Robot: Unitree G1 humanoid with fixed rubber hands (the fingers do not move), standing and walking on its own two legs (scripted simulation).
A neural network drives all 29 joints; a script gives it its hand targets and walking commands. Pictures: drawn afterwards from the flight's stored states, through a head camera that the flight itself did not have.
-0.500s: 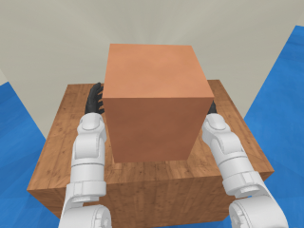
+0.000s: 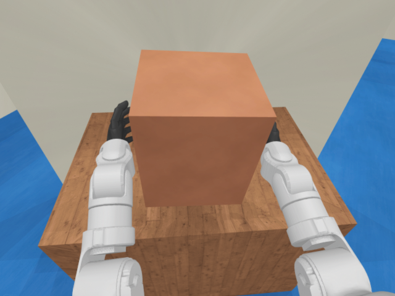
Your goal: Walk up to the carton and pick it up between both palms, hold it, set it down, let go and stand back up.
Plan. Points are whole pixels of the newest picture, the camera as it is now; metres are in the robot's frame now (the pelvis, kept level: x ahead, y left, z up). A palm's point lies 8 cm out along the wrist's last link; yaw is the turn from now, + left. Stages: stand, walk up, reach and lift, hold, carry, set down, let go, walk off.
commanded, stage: reach and lift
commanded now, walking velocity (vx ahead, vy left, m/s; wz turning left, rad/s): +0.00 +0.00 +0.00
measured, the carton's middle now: (194, 132) +0.39 +0.00 +0.16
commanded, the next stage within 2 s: hold in 0.36 s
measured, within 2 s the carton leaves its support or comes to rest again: neither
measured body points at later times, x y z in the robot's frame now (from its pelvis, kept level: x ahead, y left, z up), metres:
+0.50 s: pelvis +0.00 +0.00 +0.00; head -0.04 +0.02 +0.45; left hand +0.38 +0.15 +0.17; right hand +0.37 -0.16 +0.16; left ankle +0.02 +0.13 -0.75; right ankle +0.02 -0.13 -0.75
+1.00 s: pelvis -0.01 +0.00 +0.00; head -0.06 +0.02 +0.45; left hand +0.37 +0.16 +0.19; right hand +0.36 -0.15 +0.18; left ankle +0.02 +0.13 -0.75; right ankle +0.02 -0.13 -0.75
